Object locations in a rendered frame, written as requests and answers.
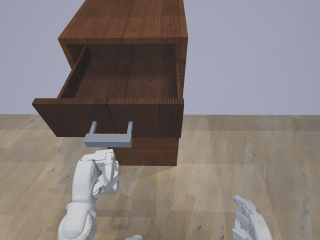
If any left robot shin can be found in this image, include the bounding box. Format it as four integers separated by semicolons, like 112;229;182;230
133;235;143;239

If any cabinet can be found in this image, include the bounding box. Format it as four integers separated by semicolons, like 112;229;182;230
57;0;188;166

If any left robot hand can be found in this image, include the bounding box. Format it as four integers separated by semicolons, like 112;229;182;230
72;149;120;205

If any handle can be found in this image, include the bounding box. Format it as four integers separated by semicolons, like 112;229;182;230
83;121;133;148

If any drawer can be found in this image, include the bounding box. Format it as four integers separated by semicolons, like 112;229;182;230
32;43;184;138

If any right robot hand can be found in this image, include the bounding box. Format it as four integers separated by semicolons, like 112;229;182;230
232;195;273;240

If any left robot forearm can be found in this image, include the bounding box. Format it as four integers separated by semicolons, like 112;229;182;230
58;201;98;240

